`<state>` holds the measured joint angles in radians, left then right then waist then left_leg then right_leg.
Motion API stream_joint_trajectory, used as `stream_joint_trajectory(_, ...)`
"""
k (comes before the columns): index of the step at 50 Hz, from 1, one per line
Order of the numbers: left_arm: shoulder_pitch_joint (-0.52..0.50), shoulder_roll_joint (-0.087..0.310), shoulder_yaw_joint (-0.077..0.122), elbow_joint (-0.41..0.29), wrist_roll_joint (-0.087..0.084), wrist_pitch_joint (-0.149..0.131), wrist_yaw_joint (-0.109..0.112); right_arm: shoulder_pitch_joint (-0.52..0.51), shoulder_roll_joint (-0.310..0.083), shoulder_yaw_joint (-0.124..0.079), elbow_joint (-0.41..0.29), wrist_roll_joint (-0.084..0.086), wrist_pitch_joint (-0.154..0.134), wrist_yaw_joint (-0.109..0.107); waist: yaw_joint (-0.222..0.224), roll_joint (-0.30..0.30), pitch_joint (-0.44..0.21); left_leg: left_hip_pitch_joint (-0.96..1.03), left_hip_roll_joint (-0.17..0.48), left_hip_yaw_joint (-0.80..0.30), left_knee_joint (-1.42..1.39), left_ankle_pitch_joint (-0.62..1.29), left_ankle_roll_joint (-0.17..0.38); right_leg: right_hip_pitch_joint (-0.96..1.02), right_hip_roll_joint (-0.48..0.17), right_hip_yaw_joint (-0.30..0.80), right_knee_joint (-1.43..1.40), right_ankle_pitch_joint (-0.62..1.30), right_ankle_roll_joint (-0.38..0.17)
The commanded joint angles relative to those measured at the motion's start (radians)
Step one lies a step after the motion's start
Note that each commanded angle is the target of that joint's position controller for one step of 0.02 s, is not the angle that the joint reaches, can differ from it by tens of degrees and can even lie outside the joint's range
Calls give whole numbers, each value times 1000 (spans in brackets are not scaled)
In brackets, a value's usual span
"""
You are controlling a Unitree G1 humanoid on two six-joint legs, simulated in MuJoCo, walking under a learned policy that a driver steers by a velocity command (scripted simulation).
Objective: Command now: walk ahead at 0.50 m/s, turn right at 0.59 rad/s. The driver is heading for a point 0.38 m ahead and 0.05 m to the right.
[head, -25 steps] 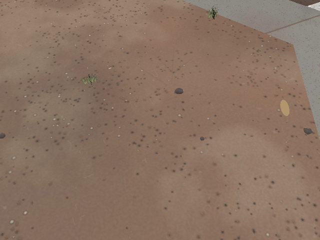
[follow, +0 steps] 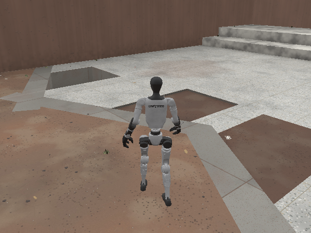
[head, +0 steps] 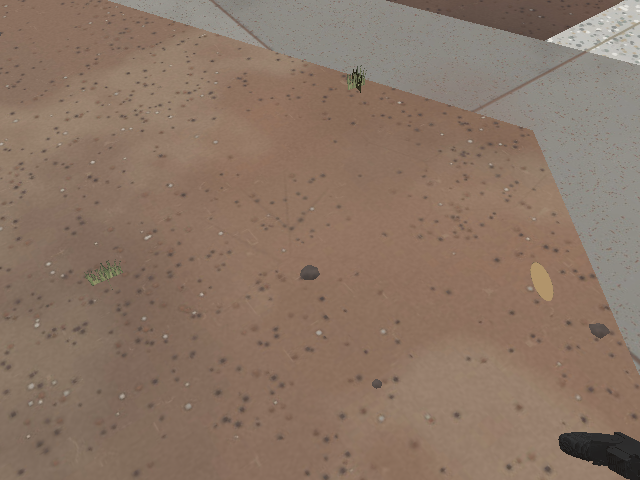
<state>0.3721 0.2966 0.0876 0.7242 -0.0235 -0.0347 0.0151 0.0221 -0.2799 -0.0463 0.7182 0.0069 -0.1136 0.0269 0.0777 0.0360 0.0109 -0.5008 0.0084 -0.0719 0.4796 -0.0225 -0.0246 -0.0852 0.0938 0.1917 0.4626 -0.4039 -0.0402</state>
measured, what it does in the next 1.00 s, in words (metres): walks ahead, turning right: left foot, then right foot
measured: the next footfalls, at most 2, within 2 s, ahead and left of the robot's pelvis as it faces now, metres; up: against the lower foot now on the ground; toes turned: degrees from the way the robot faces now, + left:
left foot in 0.02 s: +0.18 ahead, +0.13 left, +0.00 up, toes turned -4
right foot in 0.52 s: +0.38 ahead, -0.17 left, +0.00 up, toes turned -16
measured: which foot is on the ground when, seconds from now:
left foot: up 0.00-0.00, down 0.02-0.52, up 0.54-0.82, down 0.84-1.00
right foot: down 0.00-0.04, up 0.06-0.50, down 0.52-1.00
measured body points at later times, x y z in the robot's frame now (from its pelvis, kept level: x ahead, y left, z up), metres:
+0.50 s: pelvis +0.24 -0.02 +0.00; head +0.28 -0.03 +0.45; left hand +0.53 +0.14 -0.07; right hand +0.18 -0.30 -0.13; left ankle +0.14 +0.13 -0.73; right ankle +0.35 -0.16 -0.72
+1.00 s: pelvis +0.34 -0.04 +0.00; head +0.35 -0.03 +0.45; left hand +0.53 +0.16 -0.12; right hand +0.36 -0.31 -0.12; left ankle +0.39 +0.09 -0.73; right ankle +0.34 -0.16 -0.73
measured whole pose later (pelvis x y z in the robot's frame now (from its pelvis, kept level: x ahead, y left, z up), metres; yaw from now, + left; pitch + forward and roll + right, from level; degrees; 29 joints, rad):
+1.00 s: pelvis +0.34 -0.04 +0.00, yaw -17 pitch -1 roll -1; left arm 0.18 0.22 0.04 0.81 0.02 0.01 0.01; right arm 0.20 -0.24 -0.02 0.89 -0.02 -0.01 -0.02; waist 0.00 -0.01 0.01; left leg -0.26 0.04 0.00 0.55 -0.28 -0.02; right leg -0.29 0.02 0.01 0.50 -0.20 -0.01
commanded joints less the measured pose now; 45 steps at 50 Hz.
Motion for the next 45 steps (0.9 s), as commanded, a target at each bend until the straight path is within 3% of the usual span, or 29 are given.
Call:
stream_joint_trajectory(1,-48,66,8,-78,10,-9,1,192,-191,-73,-26,-17,-30,-11,-161,-124,-158,420,97,-64,-18,-65,88,-153,-148,139,210,291,-80)
stream_joint_trajectory(2,52,-2,-12,-103,6,-15,3,319,-276,-92,-12,-37,-25,-18,-149,107,-309,771,326,-412,-55,-190,212,-435,-17,5,554,8,-8)
stream_joint_trajectory(3,106,40,-14,-116,-19,-22,3,360,-264,-93,17,-18,-14,-7,-131,316,-338,850,435,-764,-168,-472,296,-671,-28,-23,770,-216,14)
stream_joint_trajectory(4,43,133,8,-97,-23,-17,4,303,-169,-68,-6,-6,-9,-9,-153,167,-203,744,395,-660,-199,-593,256,-734,-87,-2,858,-129,21)
stream_joint_trajectory(5,-42,153,15,-109,-10,-10,4,255,-131,-55,-14,-7,1,-14,-156,90,-110,620,354,-492,-199,-506,215,-729,-121,-43,862,-48,24)
stream_joint_trajectory(6,-80,142,16,-118,1,-6,2,210,-110,-46,-14,-15,8,-15,-136,52,-51,504,309,-373,-218,-381,200,-692,-151,-54,819,13,25)
stream_joint_trajectory(7,-92,126,19,-124,5,-1,-2,187,-90,-38,-8,-20,9,-18,-115,59,-16,429,274,-288,-243,-298,190,-657,-179,-53,775,53,23)
stream_joint_trajectory(9,-76,87,13,-127,-7,10,-11,179,-89,-40,5,-18,1,-21,-95,91,-4,365,249,-173,-288,-198,194,-604,-204,-76,730,88,27)
stream_joint_trajectory(15,-165,51,1,-159,0,13,-21,204,-145,-58,45,-15,-1,-27,-107,32,10,422,253,41,-329,29,208,-662,-215,-98,508,303,50)
stream_joint_trajectory(18,-266,11,-15,-183,13,-4,-39,210,-159,-54,64,-8,18,-34,-134,20,47,387,210,159,-288,262,183,-551,-173,-172,285,415,43)
stream_joint_trajectory(21,-318,13,-14,-205,11,-11,-59,259,-188,-58,92,11,36,-35,-148,40,25,454,231,176,-228,383,171,-476,-134,-210,166,411,23)
stream_joint_trajectory(23,-281,49,1,-206,19,-12,-65,250,-213,-65,98,28,45,-37,-108,67,-9,505,244,172,-134,517,153,-402,-99,-221,105,343,-13)
stream_joint_trajectory(25,-103,115,36,-152,30,-13,-55,239,-196,-59,101,33,51,-41,-2,36,-108,467,190,217,110,547,98,-131,-51,-237,-32,493,-66)
stream_joint_trajectory(26,-11,190,52,-139,43,-6,-35,267,-147,-39,80,-3,45,-40,22,-69,-217,281,135,235,353,228,46,135,-195,-84,35,918,-117)
stream_joint_trajectory(27,-57,234,34,-161,65,-4,-22,394,-47,7,61,-33,37,-20,-73,-294,-375,-45,2,168,721,-668,-25,438,-513,316,91,1289,-345)
stream_joint_trajectory(28,-36,144,11,-161,53,-1,-30,391,-124,-7,114,-5,40,-9,-15,-182,-523,-11,31,-24,795,-701,-28,396,-511,340,57,1196,-372)
stream_joint_trajectory(29,-92,113,0,-153,40,-1,-37,296,-157,-17,85,24,50,-7,-15,-156,-382,-77,65,-10,790,-660,-29,305,-444,201,31,1112,-324)
stream_joint_trajectory(30,-147,89,-8,-139,26,-2,-40,241,-140,-13,75,17,58,-15,-36,-105,-272,-112,87,10,722,-609,-29,191,-386,133,-3,984,-271)
stream_joint_trajectory(31,-195,73,-14,-134,24,-1,-38,221,-136,-15,81,4,71,-28,-60,-80,-200,-82,105,10,655,-560,-37,63,-360,97,-42,878,-240)
stream_joint_trajectory(32,-237,77,-14,-128,36,2,-38,211,-132,-15,84,-6,93,-38,-88,-68,-149,30,105,27,598,-507,-36,-104,-319,48,-115,770,-209)
stream_joint_trajectory(33,-271,105,-5,-125,49,1,-37,276,-109,-12,97,1,110,-45,-133,-150,-143,112,95,36,536,-475,-50,-195,-329,30,-132,751,-232)
stream_joint_trajectory(34,-296,100,-3,-121,51,-2,-36,307,-94,-6,110,-3,117,-52,-140,-170,-136,155,86,47,460,-465,-61,-233,-314,1,-139,755,-237)
stream_joint_trajectory(37,-288,77,-9,-90,48,6,-24,277,-87,-5,120,-10,120,-58,-119,-149,-182,230,72,55,304,-316,-52,-224,-295,-23,-143,596,-206)
stream_joint_trajectory(39,-299,69,-16,-70,44,12,-18,242,-81,-5,119,-13,127,-54,-116,-147,-162,299,64,60,208,-221,-34,-271,-285,-22,-158,364,-177)
stream_joint_trajectory(41,-301,39,-28,-48,41,18,-19,228,-68,-2,120,-32,128,-47,-128,-136,-113,385,45,76,71,-136,-5,-339,-231,-34,-161,29,-109)
stream_joint_trajectory(42,-265,13,-38,-24,47,18,-21,213,-83,-2,107,-45,127,-46,-121,-109,-70,400,81,31,0,-103,18,-371,-196,-42,-151,-87,-56)
stream_joint_trajectory(43,-226,19,-35,-8,54,19,-21,189,-145,-11,85,-43,125,-50,-85,-28,-16,345,154,-41,-63,-125,50,-372,-139,-78,-93,-131,-10)
stream_joint_trajectory(44,-183,4,-35,-5,47,22,-15,139,-163,-18,99,-31,123,-51,-33,111,5,180,157,-46,-100,-383,82,-259,-96,-142,-71,-14,18)
stream_joint_trajectory(45,-224,28,-32,1,48,26,-7,112,-112,-7,92,-33,115,-47,-57,115,33,87,123,-42,-147,-512,70,-169,-95,-150,-30,70,32)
